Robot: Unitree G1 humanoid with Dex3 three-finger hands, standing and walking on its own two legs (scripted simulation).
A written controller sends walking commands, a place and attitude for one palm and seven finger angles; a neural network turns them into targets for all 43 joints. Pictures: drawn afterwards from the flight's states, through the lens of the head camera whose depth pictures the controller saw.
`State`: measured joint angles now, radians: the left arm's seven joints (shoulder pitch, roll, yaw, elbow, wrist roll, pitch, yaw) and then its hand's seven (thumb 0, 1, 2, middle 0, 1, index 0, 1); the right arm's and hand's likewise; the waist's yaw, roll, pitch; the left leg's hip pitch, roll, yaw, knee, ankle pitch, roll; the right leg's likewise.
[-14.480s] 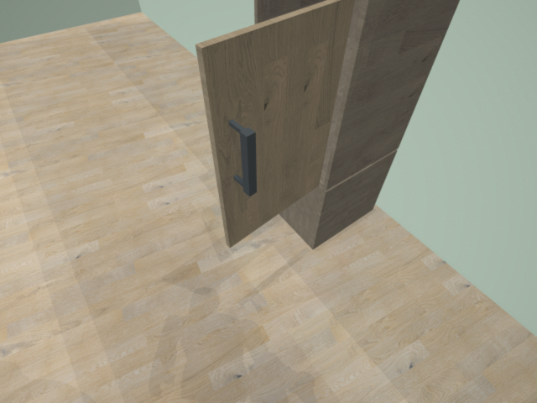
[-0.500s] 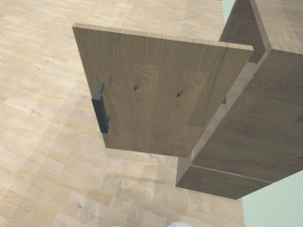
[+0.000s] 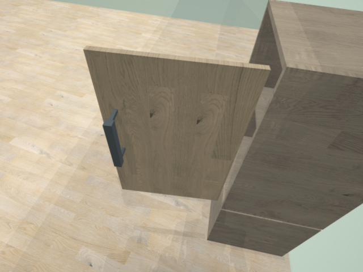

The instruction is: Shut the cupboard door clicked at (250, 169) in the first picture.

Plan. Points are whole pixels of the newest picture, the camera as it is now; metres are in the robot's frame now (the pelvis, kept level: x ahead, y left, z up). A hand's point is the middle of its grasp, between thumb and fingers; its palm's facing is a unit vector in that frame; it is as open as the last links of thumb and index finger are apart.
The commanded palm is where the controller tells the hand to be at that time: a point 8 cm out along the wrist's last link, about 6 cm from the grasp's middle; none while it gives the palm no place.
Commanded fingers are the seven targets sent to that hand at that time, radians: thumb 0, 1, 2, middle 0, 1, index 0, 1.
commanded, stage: come to a stop and stand still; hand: left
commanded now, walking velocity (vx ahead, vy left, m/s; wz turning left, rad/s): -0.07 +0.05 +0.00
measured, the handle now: (116, 139) +0.44 +0.22 +0.01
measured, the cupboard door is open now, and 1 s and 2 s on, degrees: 95 95 95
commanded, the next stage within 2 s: look again from close up in 0.44 s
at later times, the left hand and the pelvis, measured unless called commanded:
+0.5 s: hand out of the picture +0.01 +0.18 -0.18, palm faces +0.03 -0.98 -0.18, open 7.3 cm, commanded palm none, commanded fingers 0.00 0.90 0.90 -0.20 -0.30 -0.20 -0.30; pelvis +0.01 +0.01 +0.00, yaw +0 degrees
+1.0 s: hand out of the picture +0.02 +0.19 -0.18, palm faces -0.03 -0.97 -0.23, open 7.3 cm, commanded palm none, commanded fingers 0.00 0.90 0.90 -0.20 -0.30 -0.20 -0.30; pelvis +0.00 +0.01 +0.00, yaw -1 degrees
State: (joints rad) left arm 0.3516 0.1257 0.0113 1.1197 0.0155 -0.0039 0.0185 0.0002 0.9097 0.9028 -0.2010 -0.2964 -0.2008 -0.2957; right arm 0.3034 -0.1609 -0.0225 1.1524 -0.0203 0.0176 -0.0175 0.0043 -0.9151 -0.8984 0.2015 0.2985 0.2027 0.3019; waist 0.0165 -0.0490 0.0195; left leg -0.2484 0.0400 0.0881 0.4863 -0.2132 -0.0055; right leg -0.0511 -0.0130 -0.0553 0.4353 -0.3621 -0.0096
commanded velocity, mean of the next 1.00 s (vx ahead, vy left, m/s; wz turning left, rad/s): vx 0.00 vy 0.00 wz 0.00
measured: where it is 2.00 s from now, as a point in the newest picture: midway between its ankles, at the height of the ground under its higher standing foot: outside the picture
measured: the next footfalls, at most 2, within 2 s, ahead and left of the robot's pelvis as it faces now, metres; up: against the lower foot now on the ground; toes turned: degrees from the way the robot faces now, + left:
none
